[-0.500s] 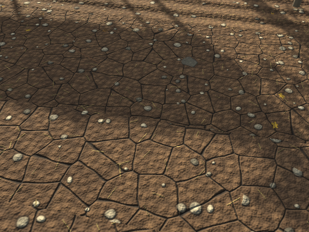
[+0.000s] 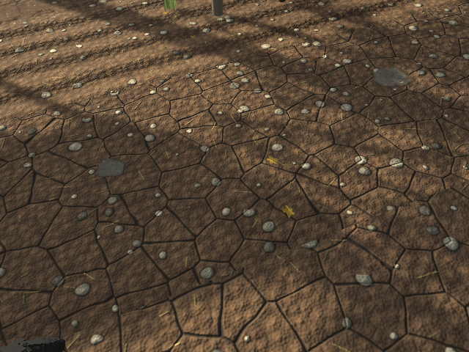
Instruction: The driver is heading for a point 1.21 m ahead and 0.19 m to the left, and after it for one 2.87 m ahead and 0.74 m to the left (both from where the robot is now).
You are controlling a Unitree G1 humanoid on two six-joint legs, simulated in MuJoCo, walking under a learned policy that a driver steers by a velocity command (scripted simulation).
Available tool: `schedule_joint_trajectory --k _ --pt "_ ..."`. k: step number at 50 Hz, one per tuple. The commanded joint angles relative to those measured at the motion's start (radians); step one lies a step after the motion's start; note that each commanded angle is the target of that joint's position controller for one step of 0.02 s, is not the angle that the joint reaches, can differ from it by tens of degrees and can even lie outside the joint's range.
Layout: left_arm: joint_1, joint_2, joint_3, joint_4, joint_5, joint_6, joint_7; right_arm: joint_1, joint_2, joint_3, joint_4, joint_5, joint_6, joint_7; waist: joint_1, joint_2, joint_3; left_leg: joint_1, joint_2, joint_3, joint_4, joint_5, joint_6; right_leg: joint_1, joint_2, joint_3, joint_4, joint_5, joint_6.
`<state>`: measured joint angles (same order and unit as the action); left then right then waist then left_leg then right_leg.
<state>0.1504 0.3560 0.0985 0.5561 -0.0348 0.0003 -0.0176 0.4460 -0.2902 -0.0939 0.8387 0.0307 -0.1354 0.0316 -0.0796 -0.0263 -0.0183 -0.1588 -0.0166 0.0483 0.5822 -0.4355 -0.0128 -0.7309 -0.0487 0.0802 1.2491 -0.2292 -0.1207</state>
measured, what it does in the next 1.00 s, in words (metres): goes down, turning left: right foot 0.18 m lower, then left foot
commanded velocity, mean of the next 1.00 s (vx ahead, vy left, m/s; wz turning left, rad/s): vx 1.00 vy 0.00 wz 0.38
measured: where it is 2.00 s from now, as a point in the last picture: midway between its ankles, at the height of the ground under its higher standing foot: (118, 157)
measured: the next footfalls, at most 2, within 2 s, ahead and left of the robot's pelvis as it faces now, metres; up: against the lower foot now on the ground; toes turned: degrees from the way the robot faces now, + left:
right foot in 0.28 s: +0.41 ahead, -0.12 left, -0.18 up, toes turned -7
left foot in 0.64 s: +0.76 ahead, +0.12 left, -0.18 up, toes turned +10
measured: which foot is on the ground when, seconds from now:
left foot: down 0.00-0.26, up 0.28-0.62, down 0.64-1.00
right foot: up 0.00-0.26, down 0.28-0.64, up 0.66-1.00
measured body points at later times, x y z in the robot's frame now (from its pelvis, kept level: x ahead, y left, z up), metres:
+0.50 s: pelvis +0.46 -0.02 -0.19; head +0.49 +0.00 +0.26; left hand +0.45 +0.23 -0.34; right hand +0.59 -0.28 -0.30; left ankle +0.55 +0.14 -0.83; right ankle +0.37 -0.11 -0.90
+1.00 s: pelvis +0.93 +0.08 -0.25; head +0.93 +0.10 +0.20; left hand +1.11 +0.38 -0.26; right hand +1.05 -0.17 -0.36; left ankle +0.72 +0.11 -0.90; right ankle +1.15 +0.02 -0.96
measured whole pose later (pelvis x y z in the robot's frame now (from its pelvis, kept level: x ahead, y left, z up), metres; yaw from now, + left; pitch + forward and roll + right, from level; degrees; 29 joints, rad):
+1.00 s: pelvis +0.93 +0.08 -0.25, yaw +27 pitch +2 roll -1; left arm -0.08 0.23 0.04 0.55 0.00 -0.14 -0.07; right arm 0.44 -0.23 -0.04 0.76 0.05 -0.04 -0.05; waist -0.11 -0.04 -0.02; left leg -0.18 -0.18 -0.26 1.01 -0.82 0.10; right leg -0.54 0.01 0.13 0.45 0.39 -0.03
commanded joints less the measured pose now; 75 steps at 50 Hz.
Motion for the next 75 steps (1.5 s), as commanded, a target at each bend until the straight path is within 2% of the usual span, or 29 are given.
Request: schedule_joint_trajectory --k 1,3,10,13,14,15,17,19,23,28,31,32,33,34,36,38,42,45,52,55,57,58,60,64,68,71,73,74,75 --pt "0.025 -0.031 -0.026 -0.025 0.014 -0.024 -0.027 -0.032 -0.123 -0.013 -0.026 -0.031 -0.019 0.003 0.062 -0.028 0.046 0.091 0.267 -0.279 -0.169 0.299 0.194 -0.175 -0.036 0.041 -0.055 0.162 -0.003" --pt "-0.172 -0.041 -0.032 -0.041 0.002 -0.068 -0.055 0.137 -0.052 0.012 0.010 -0.031 -0.033 -0.013 -0.055 -0.032 0.131 0.239 0.229 -0.207 -0.120 0.126 0.132 -0.352 -0.011 0.068 -0.316 0.384 -0.020" --pt "-0.175 -0.028 -0.033 0.012 0.013 -0.107 -0.095 0.125 -0.068 0.037 0.015 0.003 0.036 -0.053 0.034 0.056 0.146 -0.118 0.148 0.048 0.071 0.292 0.085 0.402 0.120 -0.163 -0.679 0.698 -0.009" --pt "0.300 0.020 0.009 0.168 0.047 -0.092 -0.057 0.067 -0.121 0.026 0.057 0.023 0.078 -0.056 0.306 0.167 0.025 -0.059 0.131 -0.044 0.820 0.727 0.057 0.744 -0.064 -0.057 -0.975 0.704 -0.072" --pt "0.427 0.036 0.007 0.221 0.073 -0.089 -0.047 -0.006 -0.073 0.024 0.016 0.016 0.064 -0.053 0.356 0.000 0.008 -0.375 -0.001 -0.069 1.294 0.033 0.031 1.026 -0.177 0.086 -0.973 0.791 -0.151" --pt "0.410 0.075 -0.007 0.210 0.103 -0.093 -0.036 0.128 0.025 0.054 -0.047 0.012 0.021 -0.039 0.210 -0.215 -0.195 -0.698 0.000 -0.275 1.355 -0.288 0.093 1.387 -0.239 0.088 -0.440 1.264 -0.097" --pt "0.430 0.105 0.031 0.209 0.060 -0.077 -0.010 0.081 -0.072 0.041 -0.088 0.060 -0.028 -0.026 0.237 -0.131 -0.430 -0.872 0.084 -0.347 1.064 -0.053 0.084 1.425 -0.361 0.335 -0.619 0.478 -0.245" --pt "0.213 -0.027 -0.012 0.231 0.067 -0.090 0.000 0.001 -0.037 0.029 -0.077 0.023 0.023 -0.069 0.095 0.105 -0.163 -0.735 0.153 -0.218 0.974 0.131 0.008 0.851 -0.361 0.414 -0.847 0.159 -0.248" --pt "0.019 -0.079 -0.045 0.258 0.044 -0.129 -0.009 -0.089 0.053 0.054 -0.127 0.012 0.103 -0.060 -0.007 -0.054 0.153 -0.624 0.269 -0.256 0.699 0.145 -0.037 0.272 -0.334 0.201 -0.993 0.144 -0.117" --pt "0.079 0.049 -0.010 0.288 0.054 -0.124 0.053 -0.271 -0.001 0.039 -0.187 -0.011 0.085 -0.003 0.051 0.021 0.097 -0.392 0.152 -0.032 0.336 0.518 0.067 0.429 -0.147 -0.219 -0.994 0.351 -0.005" --pt "-0.119 0.135 0.006 0.201 0.026 -0.123 0.047 0.310 -0.209 -0.071 -0.013 -0.016 0.099 0.009 -0.264 -0.044 -0.172 0.349 -0.075 0.139 0.566 0.504 0.122 0.317 -0.120 -0.279 -0.457 1.182 0.040" --pt "-0.277 0.148 0.011 0.177 -0.006 -0.133 0.027 0.578 -0.254 -0.092 0.062 -0.004 0.116 -0.001 -0.447 0.048 -0.180 0.645 -0.035 0.067 0.468 0.503 0.184 0.094 -0.040 -0.257 0.077 0.835 0.097" --pt "-0.244 -0.023 -0.027 0.157 -0.013 -0.154 -0.007 0.493 -0.153 -0.046 0.072 -0.014 0.125 0.009 -0.345 0.448 0.011 0.477 -0.039 -0.071 0.189 0.389 0.260 -0.087 0.162 -0.216 0.582 -0.286 0.122" --pt "-0.046 -0.107 -0.057 0.090 -0.002 -0.187 -0.028 0.257 -0.084 0.015 -0.024 -0.024 0.094 0.013 -0.074 0.615 0.045 0.381 0.047 -0.428 0.071 0.257 0.358 -0.267 0.138 -0.002 0.643 -0.462 0.068" --pt "-0.089 -0.035 -0.057 0.023 -0.019 -0.189 -0.023 0.019 -0.111 0.007 -0.148 -0.034 0.053 0.037 0.060 0.178 0.063 0.104 0.210 -0.918 -0.280 -0.001 0.424 -0.235 0.124 0.044 0.382 -0.310 0.017" --pt "-0.045 -0.014 -0.040 0.048 0.010 -0.139 0.007 -0.161 -0.175 -0.012 -0.221 -0.016 0.020 0.040 0.175 -0.124 0.061 -0.234 0.203 -0.883 -0.087 0.069 0.424 -0.055 0.070 0.097 0.206 -0.192 0.042" --pt "-0.012 -0.045 -0.041 0.024 0.065 -0.124 -0.005 -0.222 -0.155 -0.008 -0.239 -0.023 0.060 -0.052 0.186 -0.021 -0.042 -0.584 0.054 -0.538 0.015 0.330 0.336 0.417 0.083 -0.032 -0.130 0.193 0.093" --pt "-0.276 -0.097 -0.060 -0.040 0.083 -0.146 -0.042 0.005 -0.072 0.020 -0.134 0.024 0.072 -0.095 0.002 -0.015 0.026 -0.382 -0.065 -0.428 0.106 -0.093 0.248 0.282 0.107 -0.011 -0.623 0.621 0.068" --pt "0.013 -0.031 0.010 0.062 0.005 -0.163 -0.039 -0.032 -0.024 0.024 -0.095 0.017 0.114 -0.082 0.098 0.140 0.003 -0.059 -0.096 -0.338 0.609 0.132 0.157 0.579 -0.037 0.000 -1.086 0.819 0.141" --pt "0.537 0.001 0.017 0.231 0.054 -0.145 -0.050 -0.092 0.129 0.065 -0.178 -0.018 0.064 -0.030 0.268 -0.205 -0.130 -0.855 -0.140 -0.338 1.401 -0.339 0.127 1.330 -0.168 0.097 -0.495 0.704 0.061" --pt "0.449 0.165 0.064 0.251 0.040 -0.121 -0.031 0.021 0.063 0.084 -0.219 0.086 0.015 -0.043 0.170 -0.498 -0.237 -1.203 -0.046 -0.230 1.528 -0.213 0.061 1.375 -0.408 0.679 -0.755 0.010 -0.276" --pt "0.400 -0.036 0.014 0.231 0.077 -0.125 -0.009 -0.211 -0.033 0.052 -0.229 0.077 0.015 -0.061 0.207 -0.053 -0.185 -1.163 0.026 -0.280 1.294 0.021 0.118 1.201 -0.411 0.764 -0.948 -0.391 -0.216" --pt "0.225 -0.074 -0.030 0.256 0.052 -0.165 -0.005 -0.320 -0.021 0.055 -0.242 0.011 0.035 -0.065 0.079 0.092 0.103 -0.996 0.069 -0.320 1.061 0.145 0.094 0.676 -0.362 0.679 -0.969 -0.147 -0.185" --pt "0.176 -0.045 -0.046 0.293 0.032 -0.135 0.021 -0.419 0.039 0.077 -0.298 -0.057 0.033 -0.029 0.046 -0.065 0.117 -0.505 0.128 -0.113 0.463 0.443 0.026 0.252 -0.092 0.145 -1.085 0.278 -0.072" --pt "0.377 -0.014 -0.045 0.366 -0.009 -0.115 0.036 -0.628 0.065 0.091 -0.360 -0.005 0.034 0.003 0.140 0.023 0.140 -0.482 0.055 -0.026 0.078 0.475 0.060 0.591 -0.125 0.063 -1.140 0.462 -0.053" --pt "0.444 0.020 -0.050 0.391 0.028 -0.094 0.040 -0.597 0.008 0.055 -0.369 -0.003 0.023 0.024 0.087 -0.096 0.020 -0.289 -0.056 0.045 -0.003 0.405 0.116 0.789 -0.159 0.003 -0.956 1.068 -0.020" --pt "0.341 0.068 -0.044 0.376 0.045 -0.081 0.033 -0.192 -0.084 0.005 -0.267 0.005 0.038 0.002 -0.154 -0.159 -0.146 0.217 -0.015 -0.031 -0.008 0.397 0.187 0.590 -0.142 -0.020 -0.520 1.187 0.017" --pt "0.313 0.000 -0.063 0.326 0.075 -0.087 0.030 0.052 -0.172 -0.015 -0.200 -0.004 0.050 -0.018 -0.203 0.013 -0.319 0.609 0.205 -0.303 0.052 0.290 0.206 0.303 -0.036 -0.026 -0.131 0.533 0.033" --pt "0.456 -0.117 -0.094 0.317 0.015 -0.117 0.012 0.049 -0.180 -0.008 -0.193 -0.026 0.031 -0.006 -0.092 0.305 -0.521 0.813 0.439 -0.852 -0.133 -0.020 0.363 0.044 0.094 0.099 0.187 -0.218 0.041"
